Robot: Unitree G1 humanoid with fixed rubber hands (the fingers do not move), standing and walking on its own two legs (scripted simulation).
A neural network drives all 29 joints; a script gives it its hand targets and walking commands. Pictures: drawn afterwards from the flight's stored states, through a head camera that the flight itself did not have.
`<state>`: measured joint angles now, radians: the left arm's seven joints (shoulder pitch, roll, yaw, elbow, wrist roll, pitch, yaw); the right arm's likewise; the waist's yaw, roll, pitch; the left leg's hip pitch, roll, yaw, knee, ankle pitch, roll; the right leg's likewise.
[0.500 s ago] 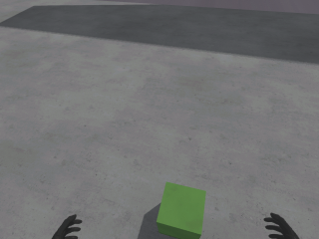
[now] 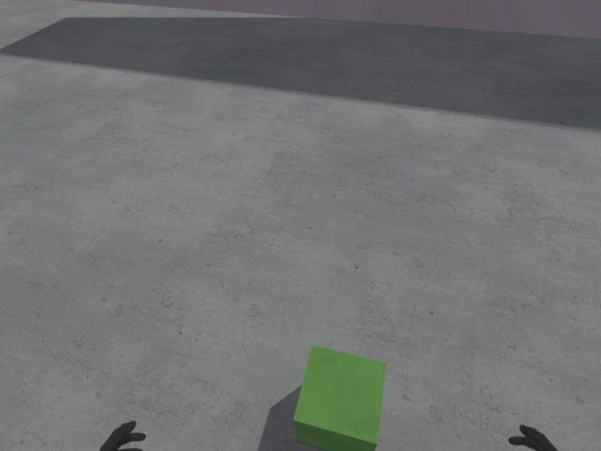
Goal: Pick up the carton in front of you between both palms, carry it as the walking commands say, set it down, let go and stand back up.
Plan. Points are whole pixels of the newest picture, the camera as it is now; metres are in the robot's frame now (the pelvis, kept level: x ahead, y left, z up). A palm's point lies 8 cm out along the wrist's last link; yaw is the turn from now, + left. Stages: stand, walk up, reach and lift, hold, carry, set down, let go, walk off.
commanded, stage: stand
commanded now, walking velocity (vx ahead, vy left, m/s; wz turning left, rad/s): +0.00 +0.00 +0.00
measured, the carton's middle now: (340, 404) +0.36 -0.05 -0.65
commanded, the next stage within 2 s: none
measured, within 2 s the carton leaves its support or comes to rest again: neither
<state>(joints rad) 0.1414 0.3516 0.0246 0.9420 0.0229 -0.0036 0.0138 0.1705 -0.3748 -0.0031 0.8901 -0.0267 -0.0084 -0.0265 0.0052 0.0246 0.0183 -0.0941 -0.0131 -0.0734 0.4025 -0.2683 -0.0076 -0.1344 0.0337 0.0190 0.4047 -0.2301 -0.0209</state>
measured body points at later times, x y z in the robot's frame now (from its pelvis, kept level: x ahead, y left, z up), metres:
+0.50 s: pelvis -0.01 +0.00 +0.00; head -0.02 +0.00 +0.45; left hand +0.09 +0.32 -0.11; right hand +0.09 -0.31 -0.12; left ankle -0.03 +0.13 -0.74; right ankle -0.01 -0.11 -0.74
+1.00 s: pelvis -0.01 +0.01 +0.00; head -0.01 +0.00 +0.45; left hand +0.09 +0.32 -0.11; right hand +0.09 -0.31 -0.11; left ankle -0.03 +0.13 -0.74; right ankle -0.01 -0.11 -0.74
